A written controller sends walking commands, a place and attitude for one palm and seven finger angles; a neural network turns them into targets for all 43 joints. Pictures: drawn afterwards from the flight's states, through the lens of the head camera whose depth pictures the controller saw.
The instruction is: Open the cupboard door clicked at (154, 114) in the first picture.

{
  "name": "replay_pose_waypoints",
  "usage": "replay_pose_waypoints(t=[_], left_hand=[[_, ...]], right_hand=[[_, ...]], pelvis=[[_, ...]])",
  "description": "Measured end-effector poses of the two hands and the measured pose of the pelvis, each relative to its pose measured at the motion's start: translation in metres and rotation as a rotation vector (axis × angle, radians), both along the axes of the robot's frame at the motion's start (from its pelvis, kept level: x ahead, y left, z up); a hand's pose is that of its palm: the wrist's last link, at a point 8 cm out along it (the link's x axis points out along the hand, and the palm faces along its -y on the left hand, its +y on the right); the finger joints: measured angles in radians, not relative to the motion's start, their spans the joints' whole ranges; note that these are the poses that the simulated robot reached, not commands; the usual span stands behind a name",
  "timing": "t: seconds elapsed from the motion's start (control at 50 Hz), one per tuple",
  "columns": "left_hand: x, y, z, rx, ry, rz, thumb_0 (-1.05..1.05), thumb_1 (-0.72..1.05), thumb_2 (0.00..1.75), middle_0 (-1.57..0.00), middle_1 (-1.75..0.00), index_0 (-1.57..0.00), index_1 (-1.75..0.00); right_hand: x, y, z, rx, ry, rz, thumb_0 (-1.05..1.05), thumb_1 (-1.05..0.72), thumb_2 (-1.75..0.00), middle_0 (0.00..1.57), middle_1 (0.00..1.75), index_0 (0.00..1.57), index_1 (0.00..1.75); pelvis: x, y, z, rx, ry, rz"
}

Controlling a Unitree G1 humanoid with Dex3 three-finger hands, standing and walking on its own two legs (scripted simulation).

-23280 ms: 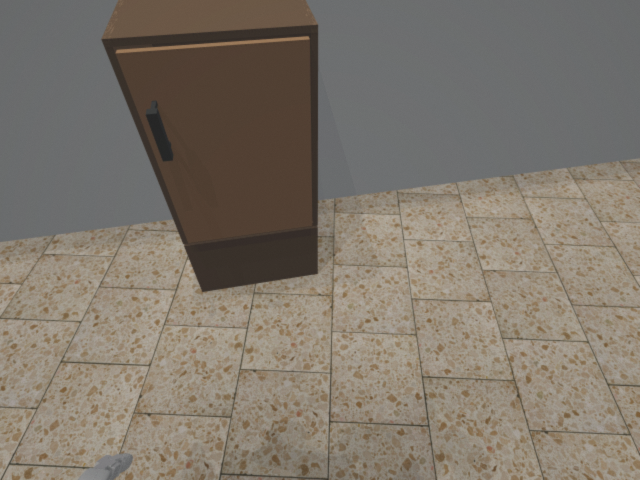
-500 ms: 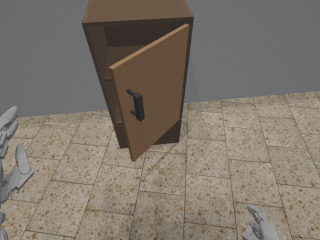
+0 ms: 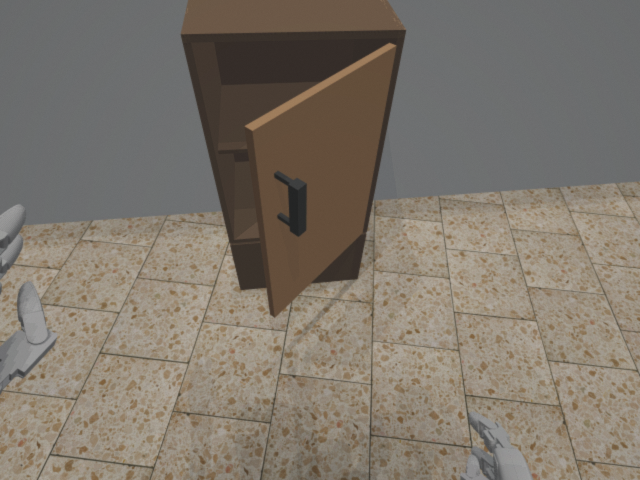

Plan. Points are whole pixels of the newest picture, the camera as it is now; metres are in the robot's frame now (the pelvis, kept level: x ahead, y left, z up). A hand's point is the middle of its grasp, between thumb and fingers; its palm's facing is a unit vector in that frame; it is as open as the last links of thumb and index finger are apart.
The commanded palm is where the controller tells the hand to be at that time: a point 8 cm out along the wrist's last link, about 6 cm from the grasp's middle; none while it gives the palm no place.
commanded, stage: stop stepping back and stand still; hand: left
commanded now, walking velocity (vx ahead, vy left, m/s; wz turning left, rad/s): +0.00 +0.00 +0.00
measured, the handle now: (289, 203) +0.58 +0.10 -0.05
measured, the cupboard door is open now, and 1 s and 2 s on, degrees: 42 42 42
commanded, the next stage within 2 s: let the arm hang, fingers relaxed in 0.18 s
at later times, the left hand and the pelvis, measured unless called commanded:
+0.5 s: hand out of the picture +0.12 +0.21 -0.13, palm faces -0.02 -0.94 -0.33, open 7.4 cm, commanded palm none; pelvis -0.01 +0.00 -0.01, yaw +1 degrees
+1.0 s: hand out of the picture +0.00 +0.17 -0.17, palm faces +0.04 -0.97 -0.25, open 7.3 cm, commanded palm none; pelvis -0.01 -0.02 +0.00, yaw +2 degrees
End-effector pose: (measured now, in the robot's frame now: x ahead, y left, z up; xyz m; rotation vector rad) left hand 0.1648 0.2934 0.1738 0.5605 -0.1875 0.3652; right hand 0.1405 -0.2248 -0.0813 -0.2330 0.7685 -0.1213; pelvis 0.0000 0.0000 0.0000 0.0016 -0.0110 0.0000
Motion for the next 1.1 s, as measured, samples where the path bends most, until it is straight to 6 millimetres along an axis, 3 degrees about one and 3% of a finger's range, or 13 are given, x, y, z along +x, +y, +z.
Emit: replay_pose_waypoints(t=[0.14, 0.28, 0.3, 0.34, 0.4, 0.46, 0.5, 0.58, 0.7, 0.8, 0.9, 1.1], left_hand=[[0.001, 0.004, 0.006, 0.027, -0.003, -0.01, 0.02, 0.89, 0.89, -0.21, -0.3, -0.22, -0.3], [-0.001, 0.005, -0.003, 0.003, 0.037, 0.011, 0.02, 0.89, 0.89, -0.21, -0.3, -0.22, -0.3], [0.002, 0.006, -0.011, 0.006, 0.059, 0.002, 0.02, 0.89, 0.89, -0.21, -0.3, -0.21, -0.3], [0.01, 0.011, -0.054, -0.045, 0.226, 0.009, 0.01, 0.9, 0.9, -0.21, -0.3, -0.21, -0.3], [0.005, 0.009, -0.146, -0.187, 0.593, 0.076, 0.01, 0.9, 0.9, -0.2, -0.3, -0.2, -0.3], [-0.029, -0.015, -0.226, -0.31, 0.932, 0.109, 0.01, 0.91, 0.9, -0.2, -0.29, -0.2, -0.3], [-0.058, -0.04, -0.266, -0.392, 1.105, 0.109, 0.01, 0.91, 0.89, -0.2, -0.29, -0.2, -0.3], [-0.116, -0.084, -0.312, -0.546, 1.329, 0.135, 0.01, 0.93, 0.89, -0.2, -0.29, -0.21, -0.3], [-0.165, -0.083, -0.32, -0.585, 1.449, 0.241, 0.0, 0.99, 0.89, -0.21, -0.3, -0.21, -0.3], [-0.187, -0.077, -0.314, -0.574, 1.504, 0.305, 0.0, 0.95, 0.89, -0.21, -0.3, -0.21, -0.3], [-0.186, -0.074, -0.309, -0.56, 1.504, 0.331, 0.01, 0.93, 0.89, -0.2, -0.29, -0.2, -0.3], [-0.161, -0.087, -0.313, -0.586, 1.453, 0.282, 0.01, 0.91, 0.89, -0.2, -0.29, -0.2, -0.3]], right_hand=[[0.004, 0.002, 0.0, 0.009, -0.017, -0.013, 0.01, -0.91, -0.9, 0.2, 0.3, 0.2, 0.3], [0.013, -0.002, 0.002, 0.002, -0.034, -0.014, 0.01, -0.91, -0.9, 0.2, 0.3, 0.2, 0.3], [0.014, -0.004, -0.001, 0.011, -0.037, 0.003, 0.01, -0.91, -0.9, 0.2, 0.3, 0.2, 0.3], [0.016, -0.009, -0.015, 0.026, 0.008, 0.044, 0.01, -0.91, -0.9, 0.2, 0.3, 0.2, 0.3], [0.011, -0.021, -0.034, 0.035, 0.087, 0.043, 0.01, -0.91, -0.9, 0.2, 0.3, 0.2, 0.3], [-0.006, -0.031, -0.045, 0.034, 0.155, 0.012, 0.01, -0.91, -0.9, 0.2, 0.3, 0.2, 0.3], [-0.023, -0.037, -0.047, 0.022, 0.218, -0.007, 0.0, -0.91, -0.9, 0.2, 0.3, 0.2, 0.3], [-0.069, -0.046, -0.05, -0.007, 0.386, -0.036, 0.0, -0.91, -0.9, 0.2, 0.3, 0.2, 0.3], [-0.129, -0.046, -0.057, 0.001, 0.605, -0.068, 0.0, -0.91, -0.9, 0.19, 0.3, 0.2, 0.3], [-0.159, -0.034, -0.065, 0.05, 0.682, -0.096, 0.0, -0.91, -0.9, 0.19, 0.3, 0.2, 0.3], [-0.172, -0.018, -0.071, 0.098, 0.707, -0.103, 0.0, -0.91, -0.9, 0.19, 0.3, 0.2, 0.3], [-0.176, 0.005, -0.074, 0.148, 0.703, -0.111, 0.0, -0.91, -0.9, 0.2, 0.3, 0.2, 0.3]], pelvis=[[0.001, 0.005, 0.0, -0.005, 0.005, -0.004], [0.001, 0.004, 0.001, -0.005, 0.009, -0.003], [0.001, 0.004, -0.001, -0.007, 0.016, 0.008], [-0.002, 0.005, -0.004, -0.004, 0.026, 0.026], [-0.006, 0.006, -0.008, 0.005, 0.029, 0.028], [-0.007, 0.001, -0.011, 0.013, 0.02, 0.02], [-0.008, -0.004, -0.011, 0.017, 0.011, 0.018], [-0.01, -0.015, -0.008, 0.014, 0.001, 0.025], [-0.011, -0.025, -0.004, 0.0, -0.003, 0.04], [-0.009, -0.026, -0.001, -0.004, -0.011, 0.04], [-0.009, -0.025, -0.001, -0.001, -0.017, 0.036], [-0.007, -0.022, 0.0, 0.004, -0.016, 0.03]])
